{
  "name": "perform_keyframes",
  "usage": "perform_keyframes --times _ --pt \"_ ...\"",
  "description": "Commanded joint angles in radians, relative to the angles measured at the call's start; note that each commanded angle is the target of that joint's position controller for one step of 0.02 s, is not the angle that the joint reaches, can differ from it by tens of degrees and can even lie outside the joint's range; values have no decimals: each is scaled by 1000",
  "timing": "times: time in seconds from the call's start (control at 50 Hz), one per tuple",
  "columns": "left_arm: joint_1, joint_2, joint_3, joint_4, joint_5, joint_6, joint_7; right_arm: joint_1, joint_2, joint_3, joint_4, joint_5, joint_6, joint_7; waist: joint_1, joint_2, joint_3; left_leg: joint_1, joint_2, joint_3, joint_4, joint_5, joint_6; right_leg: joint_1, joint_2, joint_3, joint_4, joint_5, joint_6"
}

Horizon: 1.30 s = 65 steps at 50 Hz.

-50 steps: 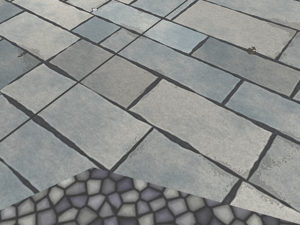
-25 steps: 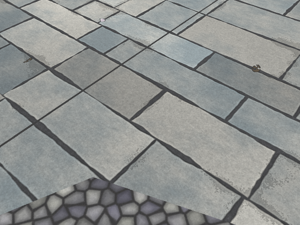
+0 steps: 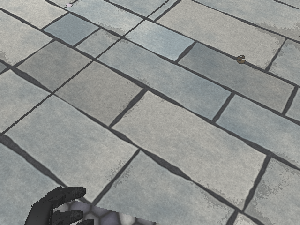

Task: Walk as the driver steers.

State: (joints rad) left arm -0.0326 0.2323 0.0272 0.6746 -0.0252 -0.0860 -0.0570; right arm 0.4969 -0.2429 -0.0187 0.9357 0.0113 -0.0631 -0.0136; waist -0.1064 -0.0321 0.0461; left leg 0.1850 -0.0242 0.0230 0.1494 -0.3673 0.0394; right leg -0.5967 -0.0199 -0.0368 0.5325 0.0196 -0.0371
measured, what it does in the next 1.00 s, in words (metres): walks ahead, turning right: right foot, then left foot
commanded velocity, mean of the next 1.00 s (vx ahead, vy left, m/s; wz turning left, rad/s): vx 0.40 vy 0.00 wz -0.27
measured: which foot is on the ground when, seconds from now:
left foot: down 0.00-0.08, up 0.10-0.54, down 0.56-1.00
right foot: up 0.00-0.04, down 0.06-0.58, up 0.60-1.00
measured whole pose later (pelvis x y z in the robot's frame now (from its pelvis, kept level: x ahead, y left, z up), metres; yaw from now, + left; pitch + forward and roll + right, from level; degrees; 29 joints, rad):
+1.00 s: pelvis +0.51 +0.01 +0.00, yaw -19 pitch +1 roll +3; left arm 0.11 0.28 0.07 0.68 -0.01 0.01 -0.04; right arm 0.19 -0.29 -0.07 0.83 0.03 -0.04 -0.03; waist -0.04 -0.02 0.07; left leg -0.09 0.04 0.26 0.43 -0.34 -0.01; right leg -0.49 -0.04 -0.04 0.60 -0.11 -0.04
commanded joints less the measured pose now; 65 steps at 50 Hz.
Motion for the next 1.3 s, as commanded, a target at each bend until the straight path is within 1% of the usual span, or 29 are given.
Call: perform_keyframes --times 0.02,0.04,0.06,0.08,0.1,0.12,0.16,0.2,0.24,0.36,0.46,0.54,0.56,0.58,0.6,0.62,0.66,0.68,0.74,0.84,0.98,1.0,1.02,1.04,1.06,1.08,1.12,1.18,1.3 --pt "-6 139 46 -68 2 -19 2 -10 -209 -54 -40 0 3 -9 117 167 -16 -32 274 -74 166 1008 101 138 56 -26 -13 -68 -58" --pt "144 177 67 -23 0 -15 11 -29 -209 -54 -46 -6 14 -10 197 168 -115 -55 246 -46 342 1133 82 328 84 -47 -34 -56 -91" --pt "324 215 83 26 5 -7 25 -43 -198 -47 -62 -14 17 -12 276 154 -229 -239 218 -43 570 1015 55 635 7 32 -3 -37 -136" --pt "466 310 104 55 32 -2 35 59 -71 -12 -91 -29 3 -2 235 -84 -409 -629 59 -25 981 400 -2 1050 -277 466 3 -155 -282" --pt "472 243 86 74 23 -3 29 94 -62 -4 -67 -1 -23 9 226 -186 -512 -801 -46 -159 1190 -196 -9 1103 -393 836 -196 -344 -365" --pt "376 182 68 72 10 -2 34 -40 -170 -36 -107 32 -42 16 222 -123 -291 -903 26 -173 1241 -151 4 930 -338 704 -250 -423 -297" --pt "239 133 50 64 16 -8 31 -168 -164 -39 -142 31 -53 11 150 18 -82 -863 121 -115 1131 17 10 598 -255 442 -320 -266 -233" --pt "191 107 44 69 33 -20 25 -121 -132 -42 -126 12 -31 7 84 -22 -57 -745 168 -120 1058 84 -4 438 -192 317 -379 -162 -215" --pt "199 119 47 93 23 -33 22 -110 -98 -36 -127 4 -11 5 62 -28 -35 -728 183 -103 1002 95 -27 357 -183 252 -419 -109 -232" --pt "298 184 57 147 12 -28 48 -371 -85 -24 -220 -14 -22 8 134 6 31 -777 161 -58 585 416 -67 346 -124 133 -442 -41 -195" --pt "400 217 65 188 -9 0 59 -506 -107 -25 -270 2 -41 33 173 -4 25 -736 107 -76 383 441 -68 479 -177 199 -348 -90 -168" --pt "388 213 65 191 3 24 65 -344 -183 -60 -236 3 -57 34 65 -38 -69 -475 69 -52 301 291 -11 518 -164 231 -126 38 -111" --pt "389 160 45 176 18 23 63 -188 -238 -82 -208 -8 -59 25 -4 0 -202 -225 149 -111 338 296 37 416 -99 190 108 -10 -76" --pt "492 53 15 150 22 9 59 -74 -335 -107 -195 -27 -49 20 8 231 -377 170 398 -448 333 207 159 72 47 84 481 -330 -4" --pt "507 73 15 142 -7 -4 58 -38 -292 -99 -183 -26 -41 26 4 362 -444 209 472 -759 167 -4 217 -99 70 154 676 -619 8" --pt "432 183 46 138 -32 -3 62 -104 -208 -75 -194 -22 -42 26 1 226 -288 88 434 -641 137 -97 169 -169 12 192 761 -551 -1" --pt "344 181 56 118 -15 12 71 -250 -136 -50 -207 -22 -42 27 53 132 -103 -177 358 -373 99 143 129 -127 -59 152 712 -397 8" --pt "353 163 63 120 -6 26 73 -297 -118 -46 -207 -28 -47 26 88 155 -63 -267 325 -266 83 321 119 -65 -84 155 666 -359 19" --pt "376 109 61 107 -1 66 73 -346 -130 -57 -195 -35 -57 21 135 147 -47 -362 291 -66 76 708 133 13 -79 111 600 -311 53" --pt "260 78 49 30 14 77 46 -355 -183 -77 -180 -20 -26 -14 110 124 -64 -342 277 98 73 752 143 73 -70 47 273 -76 64" --pt "216 149 83 -45 21 98 8 -368 -228 -99 -171 30 21 -20 129 118 -84 -235 321 129 298 761 92 173 -12 -15 61 -173 -19" --pt "289 172 98 -29 21 94 13 -368 -213 -96 -171 32 26 -21 167 87 -119 -260 279 160 438 766 58 288 28 -35 -26 -101 -50" --pt "367 255 128 -17 23 90 34 -299 -186 -88 -164 10 27 -15 186 -43 -176 -373 198 187 655 592 -15 476 -9 68 -89 265 -103" --pt "364 361 144 -37 29 94 60 -250 -101 -58 -198 -54 23 -5 115 -307 -232 -718 47 186 1002 -258 -101 726 -262 424 -22 767 -267" --pt "351 329 125 -75 41 82 50 -241 -134 -55 -204 -38 19 6 142 -215 -423 -808 -17 -52 1190 -382 -107 790 -373 665 -96 527 -415" --pt "306 279 114 -87 34 73 41 -324 -182 -67 -212 0 23 9 167 -89 -356 -855 19 -105 1207 -296 -91 722 -326 579 -141 383 -372" --pt "214 218 96 -87 4 73 49 -376 -175 -70 -214 -14 37 -12 127 9 -208 -860 72 -109 1079 -153 -84 546 -234 451 -175 148 -259" --pt "161 217 94 -105 28 90 69 -351 -162 -71 -217 -20 56 -22 82 -60 -178 -719 47 -91 924 -65 -96 376 -160 384 -211 95 -225" --pt "164 220 95 -104 29 105 90 -350 -127 -56 -214 -13 65 -18 109 -93 -201 -599 37 -81 700 24 -120 314 -134 374 -213 -95 -204"
Keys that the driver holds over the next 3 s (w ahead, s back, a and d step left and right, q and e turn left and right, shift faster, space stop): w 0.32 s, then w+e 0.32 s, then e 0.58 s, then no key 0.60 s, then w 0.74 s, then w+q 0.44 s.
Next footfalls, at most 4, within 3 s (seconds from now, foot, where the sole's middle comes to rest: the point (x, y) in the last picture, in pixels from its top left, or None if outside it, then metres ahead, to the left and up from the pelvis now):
0.06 right None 0.23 -0.11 -0.77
0.56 left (105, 213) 0.51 0.14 -0.77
1.02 right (163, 185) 0.62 -0.13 -0.77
1.44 left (115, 177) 0.67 0.09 -0.77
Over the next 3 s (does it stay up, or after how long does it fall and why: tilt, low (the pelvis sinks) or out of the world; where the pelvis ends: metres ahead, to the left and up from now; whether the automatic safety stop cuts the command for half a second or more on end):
stays up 0.95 -0.27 0.00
